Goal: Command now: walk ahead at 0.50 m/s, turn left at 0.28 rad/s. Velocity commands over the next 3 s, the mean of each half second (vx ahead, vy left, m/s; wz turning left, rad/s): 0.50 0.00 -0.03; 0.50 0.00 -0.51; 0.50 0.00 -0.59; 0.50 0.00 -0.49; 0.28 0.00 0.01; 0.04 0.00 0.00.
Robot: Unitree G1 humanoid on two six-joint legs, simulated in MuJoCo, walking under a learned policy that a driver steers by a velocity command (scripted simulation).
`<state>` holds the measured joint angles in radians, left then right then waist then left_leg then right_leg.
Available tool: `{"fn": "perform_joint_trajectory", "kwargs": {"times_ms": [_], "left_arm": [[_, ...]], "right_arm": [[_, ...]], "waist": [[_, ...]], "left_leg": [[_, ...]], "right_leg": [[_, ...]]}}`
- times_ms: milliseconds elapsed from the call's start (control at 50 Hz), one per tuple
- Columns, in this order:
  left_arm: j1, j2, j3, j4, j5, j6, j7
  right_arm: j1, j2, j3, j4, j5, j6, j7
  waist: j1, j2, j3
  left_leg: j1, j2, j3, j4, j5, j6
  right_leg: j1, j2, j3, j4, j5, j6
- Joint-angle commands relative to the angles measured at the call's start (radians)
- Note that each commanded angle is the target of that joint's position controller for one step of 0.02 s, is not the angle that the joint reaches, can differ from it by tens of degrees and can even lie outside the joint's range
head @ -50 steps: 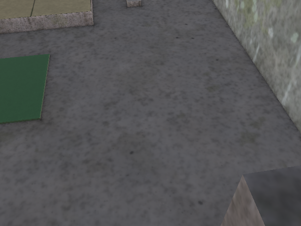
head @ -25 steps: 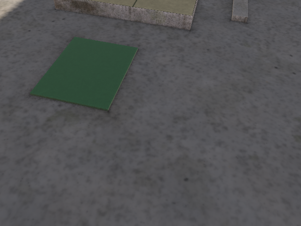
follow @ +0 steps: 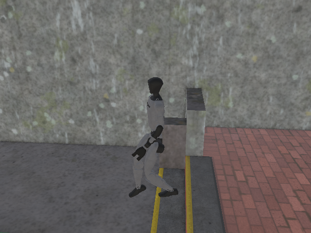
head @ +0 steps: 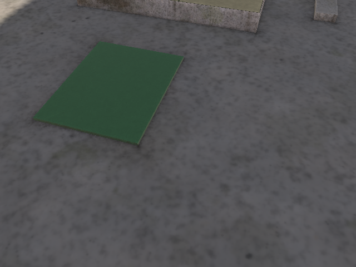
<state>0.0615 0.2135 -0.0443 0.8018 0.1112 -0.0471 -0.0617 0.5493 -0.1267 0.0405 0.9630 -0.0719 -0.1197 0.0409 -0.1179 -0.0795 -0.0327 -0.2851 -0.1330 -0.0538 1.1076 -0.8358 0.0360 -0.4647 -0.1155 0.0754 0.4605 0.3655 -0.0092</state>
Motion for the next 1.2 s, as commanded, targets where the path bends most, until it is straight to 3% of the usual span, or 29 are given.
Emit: {"fn": "perform_joint_trajectory", "kwargs": {"times_ms": [20, 60, 80, 120, 140, 160, 180, 220, 260, 280, 340, 420, 460, 480, 500, 520, 560, 620, 740, 920, 960, 1000, 1020, 1040, 1060, 1080, 1100, 1140, 1200], "left_arm": [[-0.035, 0.118, 0.076, -0.049, -0.199, -0.025, 0.026], [0.428, 0.152, 0.114, 0.119, -0.179, -0.024, 0.04], [0.569, 0.211, 0.133, 0.176, -0.171, -0.021, 0.032], [0.579, 0.228, 0.145, 0.195, -0.179, 0.005, 0.032], [0.475, 0.104, 0.114, 0.194, -0.162, 0.021, 0.052], [0.41, 0.141, 0.115, 0.194, -0.119, 0.011, 0.068], [0.322, 0.088, 0.09, 0.172, -0.1, -0.006, 0.064], [0.242, 0.001, 0.052, 0.176, -0.088, -0.029, 0.052], [0.205, 0.059, 0.061, 0.154, -0.089, -0.03, 0.079], [0.253, 0.07, 0.064, 0.166, -0.106, -0.031, 0.092], [0.32, 0.144, 0.096, 0.184, -0.148, -0.034, 0.117], [0.465, 0.108, 0.116, 0.21, -0.153, -0.006, 0.107], [0.477, 0.107, 0.122, 0.2, -0.142, -0.001, 0.1], [0.412, 0.096, 0.121, 0.169, -0.132, -0.007, 0.088], [0.446, -0.005, 0.092, 0.139, -0.135, -0.031, 0.076], [0.48, 0.003, 0.086, 0.13, -0.151, -0.054, 0.063], [0.326, 0.099, 0.128, 0.092, -0.163, -0.041, 0.081], [0.295, 0.056, 0.143, 0.062, -0.141, -0.01, 0.098], [0.183, 0.044, 0.149, -0.006, -0.136, 0.007, 0.094], [-0.094, 0.064, 0.129, -0.135, -0.131, 0.007, 0.015], [-0.05, 0.104, 0.147, -0.149, -0.13, 0.008, -0.001], [0.237, 0.193, 0.197, -0.08, -0.136, 0.012, 0.003], [0.354, 0.324, 0.232, -0.06, -0.14, 0.011, 0.025], [0.357, 0.339, 0.218, -0.084, -0.139, -0.001, 0.027], [0.374, 0.258, 0.194, -0.082, -0.119, -0.005, 0.029], [0.312, 0.216, 0.182, -0.084, -0.122, -0.013, 0.033], [0.228, 0.186, 0.173, -0.101, -0.128, -0.018, 0.035], [0.144, 0.137, 0.153, -0.123, -0.121, -0.024, 0.044], [0.167, 0.172, 0.16, -0.118, -0.135, -0.03, 0.061]], "right_arm": [[-0.055, -0.225, -0.094, -0.029, 0.13, 0.066, -0.081], [0.022, -0.129, -0.09, 0.045, 0.114, 0.073, -0.098], [0.148, -0.044, -0.074, 0.057, 0.142, 0.051, -0.084], [0.009, -0.081, -0.069, -0.065, 0.172, 0.021, -0.093], [-0.189, -0.086, -0.077, -0.122, 0.164, 0.034, -0.112], [-0.263, -0.082, -0.075, -0.164, 0.175, 0.046, -0.117], [-0.282, -0.075, -0.071, -0.176, 0.146, 0.069, -0.116], [-0.293, -0.078, -0.084, -0.183, 0.118, 0.074, -0.093], [-0.352, -0.094, -0.097, -0.228, 0.051, 0.058, -0.083], [-0.407, -0.078, -0.093, -0.243, 0.045, 0.053, -0.076], [-0.537, -0.078, -0.088, -0.288, 0.098, 0.055, -0.057], [-0.656, -0.106, -0.094, -0.312, 0.106, 0.032, -0.027], [-0.568, -0.142, -0.115, -0.287, 0.094, 0.015, -0.021], [-0.364, -0.197, -0.141, -0.239, 0.085, 0.01, -0.029], [-0.155, -0.298, -0.171, -0.202, 0.077, 0.011, -0.037], [-0.069, -0.287, -0.172, -0.165, 0.087, 0.021, -0.036], [-0.258, -0.187, -0.141, -0.194, 0.081, 0.028, -0.047], [-0.414, -0.12, -0.123, -0.179, 0.067, 0.024, -0.035], [-0.328, -0.175, -0.141, -0.08, 0.058, 0.017, -0.058], [-0.233, -0.27, -0.158, -0.021, 0.094, 0.042, -0.076], [-0.253, -0.318, -0.17, -0.031, 0.094, 0.051, -0.081], [-0.267, -0.323, -0.167, -0.043, 0.093, 0.059, -0.08], [-0.217, -0.244, -0.14, -0.091, 0.063, 0.046, -0.071], [-0.209, -0.185, -0.11, -0.123, 0.069, -0.004, -0.045], [-0.334, -0.269, -0.135, -0.149, 0.109, -0.037, -0.029], [-0.392, -0.262, -0.131, -0.165, 0.117, -0.046, -0.03], [-0.4, -0.25, -0.132, -0.155, 0.094, -0.045, -0.041], [-0.379, -0.253, -0.145, -0.155, 0.079, -0.018, -0.049], [-0.417, -0.217, -0.141, -0.189, 0.062, 0.007, -0.055]], "waist": [[0.033, 0.103, 0.154], [0.196, 0.036, -0.053], [0.206, -0.206, -0.199], [0.218, -0.277, -0.234], [0.209, -0.03, -0.101], [0.18, -0.032, -0.051], [0.121, 0.114, 0.008], [0.05, 0.11, 0.11], [0.06, 0.006, 0.121], [0.081, -0.008, 0.079], [0.11, -0.016, 0.082], [0.176, 0.028, 0.111], [0.13, 0.02, 0.031], [0.027, 0.028, -0.093], [-0.029, 0.192, -0.307], [-0.029, 0.345, -0.45], [0.025, 0.195, -0.133], [0.131, 0.172, -0.001], [0.133, 0.143, 0.049], [0.074, 0.136, 0.122], [0.121, 0.176, 0.064], [0.266, 0.145, -0.085], [0.251, -0.071, -0.204], [0.203, -0.174, -0.363], [0.253, -0.073, -0.317], [0.231, -0.033, -0.198], [0.18, 0.065, -0.119], [0.113, 0.054, -0.067], [0.097, 0.061, -0.031]], "left_leg": [[-0.059, 0.158, -0.345, -0.057, 0.54, 0.164], [-0.327, 0.047, -0.181, 0.458, 0.287, 0.077], [-0.72, -0.032, -0.106, 0.925, -0.108, 0.01], [-1.019, 0.067, -0.036, 1.164, 0.097, -0.023], [-1.061, 0.129, 0.043, 1.054, 0.255, -0.023], [-1.008, 0.163, 0.001, 1.017, 0.343, -0.021], [-0.922, 0.216, -0.033, 0.905, 0.393, -0.014], [-0.843, 0.254, -0.096, 0.576, 0.575, 0.03], [-0.482, 0.215, 0.025, 0.06, 0.826, -0.017], [-0.345, 0.202, 0.031, -0.093, 0.922, -0.039], [-0.261, 0.164, 0.015, -0.396, 0.905, -0.073], [-0.284, 0.139, 0.013, -0.612, 0.802, -0.036], [-0.065, 0.104, 0.041, -0.655, 0.748, 0.004], [0.252, 0.174, -0.025, -0.582, 0.821, 0.06], [0.729, 0.423, -0.334, -0.569, 0.853, 0.192], [0.776, 0.578, -0.668, -0.728, 0.653, 0.279], [0.483, 0.506, -0.446, -0.805, 0.537, 0.2], [0.159, 0.391, -0.187, -0.913, 0.719, 0.127], [0.156, 0.382, 0.031, -0.95, 0.932, 0.13], [0.333, 0.429, 0.199, -0.872, 1.036, 0.084], [0.358, 0.43, 0.236, -0.728, 1.387, 0.061], [0.233, 0.375, 0.276, -0.328, 1.483, 0.017], [-0.184, 0.265, 0.276, 0.075, 0.941, -0.043], [-0.441, 0.087, 0.049, 0.308, 0.258, -0.06], [-0.552, 0.14, -0.053, 0.33, 0.317, -0.026], [-0.574, 0.18, -0.038, 0.269, 0.4, -0.003], [-0.508, 0.221, -0.036, 0.171, 0.464, -0.003], [-0.359, 0.261, -0.036, 0.052, 0.508, -0.018], [-0.337, 0.238, -0.004, -0.104, 0.588, -0.067]], "right_leg": [[0.063, 0.022, 0.038, -0.229, -0.049, -0.031], [0.585, -0.063, 0.006, -0.037, 0.37, -0.08], [1.003, -0.173, 0.062, 0.248, 0.378, -0.147], [0.968, -0.309, 0.423, 0.032, -0.351, -0.274], [0.786, -0.261, 0.477, -0.149, -0.687, -0.229], [0.627, -0.34, 0.569, -0.171, -0.689, -0.301], [0.435, -0.327, 0.534, -0.164, -0.678, -0.297], [0.185, -0.189, 0.341, -0.142, -0.686, -0.202], [-0.083, -0.015, 0.119, -0.24, -0.44, -0.19], [-0.091, -0.002, 0.093, -0.251, -0.376, -0.193], [0.086, -0.057, 0.121, -0.278, -0.332, -0.207], [0.337, -0.109, 0.211, -0.166, -0.364, -0.195], [0.337, -0.061, 0.195, -0.037, -0.239, -0.168], [0.18, 0.005, 0.144, 0.185, -0.181, -0.138], [-0.187, 0.148, 0.051, 0.556, -0.46, -0.065], [-0.309, 0.17, 0.12, 0.78, -0.938, -0.048], [-0.431, 0.064, 0.074, 0.875, -0.774, -0.041], [-0.269, 0.005, 0.062, 0.759, -0.62, -0.036], [-0.336, 0.016, 0.075, 0.572, -0.402, -0.026], [-0.255, 0.046, -0.091, 0.21, -0.424, -0.07], [-0.109, 0.11, -0.163, 0.195, -0.545, -0.111], [0.313, 0.189, -0.169, 0.091, -0.498, -0.185], [0.721, -0.045, 0.249, 0.081, -0.49, -0.316], [0.904, -0.223, 0.769, -0.133, -0.626, -0.459], [0.9, -0.194, 0.674, -0.167, -0.616, -0.39], [0.77, -0.157, 0.521, -0.157, -0.525, -0.345], [0.601, -0.114, 0.406, -0.16, -0.416, -0.311], [0.383, -0.064, 0.302, -0.198, -0.279, -0.287], [0.273, -0.033, 0.24, -0.229, -0.214, -0.289]]}}
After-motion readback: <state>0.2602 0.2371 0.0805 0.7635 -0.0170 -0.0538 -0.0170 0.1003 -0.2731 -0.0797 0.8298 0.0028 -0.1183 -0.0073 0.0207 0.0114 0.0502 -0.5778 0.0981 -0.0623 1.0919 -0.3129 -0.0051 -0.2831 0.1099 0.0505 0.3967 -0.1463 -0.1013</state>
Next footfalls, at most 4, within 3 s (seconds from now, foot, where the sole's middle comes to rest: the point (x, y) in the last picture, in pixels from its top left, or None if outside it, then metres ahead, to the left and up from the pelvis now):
0.04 right None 0.17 -0.15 -0.85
0.48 left None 0.43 0.07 -0.85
1.00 right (225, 238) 0.67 -0.25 -0.85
1.48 left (204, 174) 1.00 -0.21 -0.85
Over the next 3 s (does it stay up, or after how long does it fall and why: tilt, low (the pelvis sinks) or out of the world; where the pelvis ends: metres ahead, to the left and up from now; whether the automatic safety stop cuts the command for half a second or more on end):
stays up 1.13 -0.60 -0.08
